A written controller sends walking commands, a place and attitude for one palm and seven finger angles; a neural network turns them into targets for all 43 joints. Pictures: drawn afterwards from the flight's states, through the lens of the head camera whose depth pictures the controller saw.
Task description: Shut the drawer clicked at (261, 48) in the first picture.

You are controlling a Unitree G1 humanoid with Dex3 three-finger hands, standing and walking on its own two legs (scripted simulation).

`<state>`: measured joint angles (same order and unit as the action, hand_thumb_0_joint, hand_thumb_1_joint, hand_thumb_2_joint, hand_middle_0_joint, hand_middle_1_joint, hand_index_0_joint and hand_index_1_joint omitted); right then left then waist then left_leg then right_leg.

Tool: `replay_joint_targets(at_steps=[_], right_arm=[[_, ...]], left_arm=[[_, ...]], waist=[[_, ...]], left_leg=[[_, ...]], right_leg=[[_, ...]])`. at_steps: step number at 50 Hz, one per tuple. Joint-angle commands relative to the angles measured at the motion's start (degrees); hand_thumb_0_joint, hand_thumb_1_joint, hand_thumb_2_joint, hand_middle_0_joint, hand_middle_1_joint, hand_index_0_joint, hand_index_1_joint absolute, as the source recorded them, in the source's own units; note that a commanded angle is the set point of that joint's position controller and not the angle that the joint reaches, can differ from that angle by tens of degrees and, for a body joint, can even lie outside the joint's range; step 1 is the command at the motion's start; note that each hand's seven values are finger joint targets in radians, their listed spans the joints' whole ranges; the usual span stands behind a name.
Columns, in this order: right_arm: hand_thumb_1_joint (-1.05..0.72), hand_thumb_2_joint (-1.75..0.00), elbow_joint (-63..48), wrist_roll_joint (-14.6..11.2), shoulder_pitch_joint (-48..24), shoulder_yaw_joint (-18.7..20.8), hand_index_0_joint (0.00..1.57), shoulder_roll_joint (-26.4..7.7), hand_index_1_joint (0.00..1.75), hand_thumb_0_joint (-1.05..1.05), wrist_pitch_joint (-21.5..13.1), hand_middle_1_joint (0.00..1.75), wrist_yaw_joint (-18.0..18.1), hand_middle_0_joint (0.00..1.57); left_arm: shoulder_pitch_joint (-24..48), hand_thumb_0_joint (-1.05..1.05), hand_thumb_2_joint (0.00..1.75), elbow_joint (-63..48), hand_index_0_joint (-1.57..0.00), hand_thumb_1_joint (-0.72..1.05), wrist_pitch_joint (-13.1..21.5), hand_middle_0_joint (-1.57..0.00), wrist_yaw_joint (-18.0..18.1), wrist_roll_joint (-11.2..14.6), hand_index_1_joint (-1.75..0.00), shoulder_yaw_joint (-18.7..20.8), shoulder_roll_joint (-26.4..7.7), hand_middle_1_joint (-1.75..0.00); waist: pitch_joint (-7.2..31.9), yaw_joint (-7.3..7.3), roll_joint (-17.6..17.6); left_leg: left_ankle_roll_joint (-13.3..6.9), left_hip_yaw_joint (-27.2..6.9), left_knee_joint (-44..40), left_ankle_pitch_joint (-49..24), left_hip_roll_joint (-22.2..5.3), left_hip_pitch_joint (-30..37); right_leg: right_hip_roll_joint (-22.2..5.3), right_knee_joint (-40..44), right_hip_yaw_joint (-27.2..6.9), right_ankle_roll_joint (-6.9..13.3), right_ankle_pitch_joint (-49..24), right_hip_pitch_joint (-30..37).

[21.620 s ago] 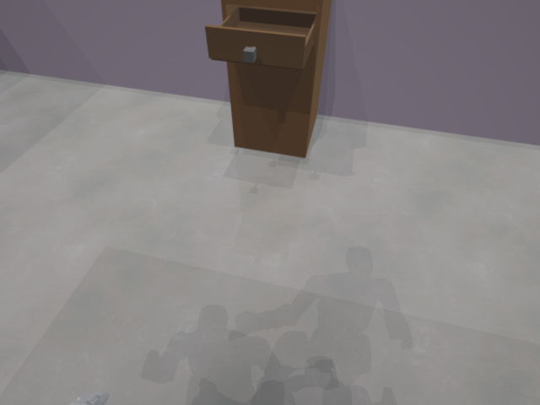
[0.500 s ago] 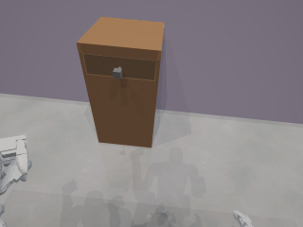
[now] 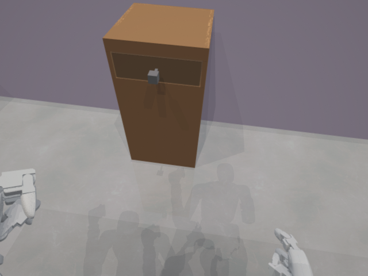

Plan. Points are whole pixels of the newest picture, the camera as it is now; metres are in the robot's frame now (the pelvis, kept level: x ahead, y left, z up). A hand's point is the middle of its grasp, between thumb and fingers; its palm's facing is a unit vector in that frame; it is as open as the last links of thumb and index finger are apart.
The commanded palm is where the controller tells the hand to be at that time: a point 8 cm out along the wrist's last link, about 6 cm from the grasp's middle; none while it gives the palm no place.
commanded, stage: stop stepping back and stand still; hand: left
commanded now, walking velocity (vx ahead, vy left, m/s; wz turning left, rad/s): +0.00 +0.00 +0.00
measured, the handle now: (154, 74) +0.89 +0.18 -0.06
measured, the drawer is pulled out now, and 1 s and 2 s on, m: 0.00 0.00 0.00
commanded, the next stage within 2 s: let the arm hang, fingers relaxed in 0.22 s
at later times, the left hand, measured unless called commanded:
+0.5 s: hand (73, 271) +0.15 +0.25 -0.09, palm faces +0.05 -0.93 -0.37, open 3.1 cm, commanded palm none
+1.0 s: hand out of the picture -0.07 +0.20 -0.16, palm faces +0.04 -0.97 -0.25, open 6.3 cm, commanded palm none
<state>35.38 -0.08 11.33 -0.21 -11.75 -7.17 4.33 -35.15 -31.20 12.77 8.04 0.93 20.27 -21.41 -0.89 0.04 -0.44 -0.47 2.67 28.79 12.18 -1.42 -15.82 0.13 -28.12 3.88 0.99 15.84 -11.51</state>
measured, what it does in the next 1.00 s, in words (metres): stands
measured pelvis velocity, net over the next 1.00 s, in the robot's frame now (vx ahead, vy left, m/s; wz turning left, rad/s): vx -0.01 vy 0.01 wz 0.03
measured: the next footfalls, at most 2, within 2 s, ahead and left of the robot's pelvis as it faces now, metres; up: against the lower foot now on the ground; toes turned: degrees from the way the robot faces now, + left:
none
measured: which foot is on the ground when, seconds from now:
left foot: down 0.00-1.00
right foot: down 0.00-1.00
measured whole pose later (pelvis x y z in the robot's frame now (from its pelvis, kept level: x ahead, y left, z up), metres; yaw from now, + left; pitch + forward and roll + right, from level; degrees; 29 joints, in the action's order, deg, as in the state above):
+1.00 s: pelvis -0.01 +0.01 +0.00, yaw +2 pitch -2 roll +0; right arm 63.8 0.8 17.5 0.5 -8.2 1.5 1.3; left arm -19.9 66.1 -1.1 1.4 -0.9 0.6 -10.8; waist -3.6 -0.1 2.1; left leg -1.3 1.6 24.9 8.9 0.1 -14.7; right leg -1.1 -25.1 5.1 0.7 13.4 -10.2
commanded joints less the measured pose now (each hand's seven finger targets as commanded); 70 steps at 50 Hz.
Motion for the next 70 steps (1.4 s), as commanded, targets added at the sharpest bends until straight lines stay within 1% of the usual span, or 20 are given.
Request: replay_joint_targets(at_steps=[1,3,10,15,16,17,18,19,22,24,26,28,30,32,33,36,38,46,63,70], right_arm=[[-0.9,-0.9,-8.8,0.0,-4.3,2.2,0.2,-6.5,0.3,0.0,-2.4,0.3,-0.1,0.2],[-0.9,-0.9,-9.2,0.0,-4.6,2.1,0.2,-6.4,0.3,0.0,-1.8,0.3,-0.1,0.2],[-0.9,-0.9,-9.9,0.0,-5.4,1.7,0.2,-6.0,0.3,0.0,-1.0,0.3,0.4,0.2],[-0.9,-0.9,-10.0,0.0,-5.7,1.7,0.2,-6.3,0.3,0.0,-0.8,0.3,0.6,0.2],[-0.9,-0.9,4.7,-0.3,-7.6,5.5,0.2,-18.1,0.3,0.0,-3.5,0.3,-4.9,0.2],[-0.9,-0.9,4.2,-0.9,-2.9,5.1,0.2,-14.0,0.3,0.0,0.7,0.3,-5.1,0.2],[-0.9,-0.9,4.0,-0.3,-1.8,4.1,0.2,-11.7,0.3,0.0,2.0,0.3,-5.0,0.2],[-0.9,-0.9,3.7,0.2,-1.3,3.7,0.2,-11.3,0.3,0.0,2.9,0.3,-4.9,0.2],[-0.9,-0.9,5.3,1.2,-2.5,2.9,0.2,-11.8,0.3,0.0,4.5,0.3,-4.6,0.2],[-0.9,-0.9,7.5,1.6,-2.9,2.6,0.2,-11.4,0.3,0.0,5.6,0.3,-4.6,0.2],[-0.9,-0.9,10.4,1.8,-2.3,1.6,0.2,-9.4,0.3,0.0,6.4,0.3,-4.4,0.2],[-0.9,-0.9,13.1,1.6,-1.6,1.2,0.2,-8.5,0.3,0.0,6.8,0.3,-4.2,0.2],[-0.9,-0.9,15.6,1.3,0.1,1.1,0.2,-7.8,0.3,0.0,6.9,0.3,-3.8,0.2],[-0.9,-0.9,17.8,1.5,1.8,1.4,0.2,-6.6,0.3,0.0,7.1,0.3,-3.4,0.2],[-0.9,-0.9,18.7,1.5,2.5,1.4,0.2,-6.1,0.3,0.0,7.2,0.3,-3.3,0.2],[-0.9,-0.9,21.3,1.1,5.1,1.7,0.2,-6.1,0.3,0.0,7.5,0.3,-3.0,0.2],[-0.9,-0.9,23.1,1.0,6.9,1.8,0.2,-5.6,0.3,0.0,7.7,0.3,-2.9,0.2],[-0.9,-0.9,26.6,1.0,9.6,1.9,0.2,-3.2,0.3,0.0,7.9,0.3,-2.7,0.2],[-0.9,-0.9,28.5,1.2,10.1,1.5,0.2,1.2,0.3,0.0,7.5,0.3,-2.4,0.2],[-0.9,-0.9,28.4,1.2,10.4,1.7,0.2,1.0,0.3,0.0,7.3,0.3,-2.3,0.2]], left_arm=[[-0.8,0.0,0.9,-12.0,-1.4,0.9,3.5,-1.4,1.2,1.1,-1.6,6.2,-7.9,-1.6],[-1.3,0.0,0.9,-11.5,-1.4,0.9,3.1,-1.4,1.1,1.4,-1.6,6.3,-8.0,-1.6],[-0.9,0.0,0.9,-12.7,-1.4,0.9,2.1,-1.4,1.1,1.6,-1.6,6.0,-8.2,-1.6],[0.2,0.0,0.9,-12.9,-1.4,0.9,1.9,-1.4,1.2,1.5,-1.6,5.4,-8.1,-1.6],[7.7,0.0,0.9,36.4,-1.4,0.9,-6.4,-1.4,-7.0,-3.9,-1.6,-14.9,-2.5,-1.6],[7.9,0.0,0.9,37.8,-1.36,0.9,-10.8,-1.36,-7.8,-2.9,-1.56,-13.2,-1.6,-1.56],[9.1,0.0,0.9,40.0,-1.32,0.9,-11.6,-1.32,-8.0,-2.9,-1.51,-14.0,0.3,-1.51],[11.4,0.0,0.9,42.7,-1.28,0.9,-11.7,-1.28,-8.0,-3.2,-1.47,-14.6,0.2,-1.47],[16.5,0.0,0.9,53.1,-1.16,0.9,-12.4,-1.16,-7.8,-3.1,-1.34,-15.4,-0.9,-1.34],[18.8,0.0,0.9,61.5,-1.08,0.9,-12.9,-1.08,-7.5,-2.9,-1.25,-16.2,-1.2,-1.25],[19.5,0.0,0.9,69.1,-1.0,0.9,-13.4,-1.0,-7.2,-2.4,-1.17,-17.4,-0.1,-1.17],[18.8,0.0,0.9,75.6,-0.92,0.9,-13.3,-0.92,-7.1,-2.1,-1.08,-17.9,0.2,-1.08],[18.2,0.0,0.9,80.5,-0.84,0.9,-13.1,-0.84,-7.1,-1.9,-0.99,-18.2,0.7,-0.99],[16.6,0.0,0.9,84.3,-0.76,0.9,-13.0,-0.76,-6.9,-2.0,-0.91,-17.5,2.5,-0.91],[16.0,0.0,0.9,85.8,-0.72,0.9,-12.9,-0.72,-6.9,-1.9,-0.86,-17.6,2.4,-0.86],[16.0,0.0,0.9,89.3,-0.6,0.9,-12.8,-0.6,-6.9,-1.6,-0.73,-18.3,2.6,-0.73],[15.6,0.0,0.9,91.1,-0.52,0.9,-12.8,-0.52,-6.9,-1.6,-0.65,-18.5,2.9,-0.65],[13.4,0.0,0.9,95.1,-0.2,0.9,-12.6,-0.2,-6.3,-1.5,-0.3,-18.9,4.4,-0.3],[14.4,0.0,0.9,95.1,-0.2,0.9,-12.3,-0.2,-5.7,-1.5,-0.3,-18.4,8.0,-0.3],[14.8,0.0,0.9,94.9,-0.2,0.9,-12.0,-0.2,-5.7,-1.4,-0.3,-18.3,8.0,-0.3]], waist=[[6.3,-0.15,3.4],[6.2,-0.18,2.5],[6.4,-0.18,3.9],[5.0,-0.2,3.7],[0.5,-2.01,3.9],[5.7,-1.28,3.1],[6.7,-0.9,0.8],[6.8,-0.79,-3.8],[3.7,-0.19,-9.5],[1.9,-0.06,-5.2],[0.8,0.15,2.8],[0.9,0.39,6.2],[1.6,0.35,6.2],[2.1,0.31,10.4],[2.3,0.45,10.6],[0.2,-0.08,5.1],[-1.3,-0.28,4.1],[-4.0,-0.38,-0.3],[-6.1,-0.3,1.2],[-4.1,-0.48,1.2]], left_leg=[[-1.5,-5.8,-5.3,-9.8,-4.0,3.3],[-1.3,-5.5,-5.3,-9.1,-3.7,3.7],[-1.1,-5.7,-6.4,-10.6,-3.7,4.5],[-0.9,-5.8,-7.3,-6.9,-3.4,3.7],[-1.6,-7.0,2.1,-15.4,-5.0,-1.3],[-1.1,-5.9,1.9,-14.7,-4.9,1.9],[-2.0,-7.2,1.7,-10.2,-5.4,0.8],[-2.5,-8.5,1.0,-10.9,-5.5,0.1],[-3.3,-9.5,-0.7,-7.3,-4.3,-2.8],[-2.7,-9.0,-2.3,-7.2,-3.5,-2.1],[-2.4,-9.3,-5.6,-5.2,-3.6,-2.7],[-2.2,-9.3,-7.7,-1.7,-3.6,-2.0],[-2.0,-9.2,-8.3,-0.5,-3.6,-1.0],[-2.0,-9.0,-9.0,1.4,-3.6,0.0],[-2.0,-8.9,-9.3,2.2,-3.7,0.2],[-2.1,-9.2,-9.5,2.6,-3.9,1.5],[-2.1,-9.5,-10.5,4.8,-4.1,1.4],[-2.0,-7.3,-9.5,3.0,-3.6,2.7],[-1.1,-5.4,-8.0,-2.2,-3.0,2.0],[-0.9,-5.0,-6.6,-5.6,-3.4,3.3]], right_leg=[[-3.6,4.8,-5.5,-0.7,-11.0,1.8],[-3.5,5.9,-5.8,-0.7,-10.9,1.3],[-3.2,6.2,-5.0,-0.8,-12.3,1.8],[-3.2,7.7,-4.9,-0.8,-9.2,1.2],[-7.6,-1.1,-2.3,0.5,-15.7,-6.3],[-7.3,0.7,-4.9,0.4,-11.1,-5.8],[-6.7,0.1,-3.9,0.6,-5.3,-6.4],[-5.7,-0.6,-3.8,0.7,-4.5,-5.4],[-6.4,1.5,-4.9,1.7,-2.8,-3.3],[-6.8,2.5,-5.5,2.3,-2.0,-3.2],[-6.1,3.2,-5.3,1.6,0.4,-1.6],[-5.9,4.7,-5.4,1.6,1.5,-0.4],[-5.9,6.1,-5.4,1.7,1.4,0.7],[-5.8,7.0,-4.7,2.0,1.3,1.3],[-5.8,7.5,-4.6,2.1,1.0,1.6],[-5.9,9.0,-4.1,2.3,1.9,-0.2],[-5.8,9.5,-4.0,2.3,3.6,-1.3],[-6.4,10.5,-4.2,2.4,5.2,-3.9],[-6.5,10.5,-4.8,2.3,2.1,-3.6],[-6.7,10.6,-4.5,2.4,-0.9,-1.9]])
